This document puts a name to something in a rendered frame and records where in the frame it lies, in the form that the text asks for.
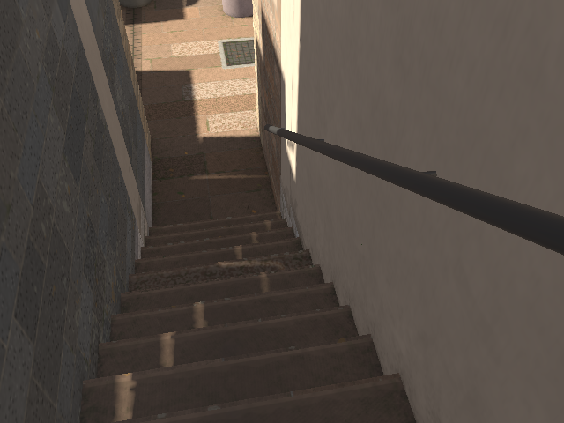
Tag stairs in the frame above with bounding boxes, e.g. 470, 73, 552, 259
80, 211, 416, 423

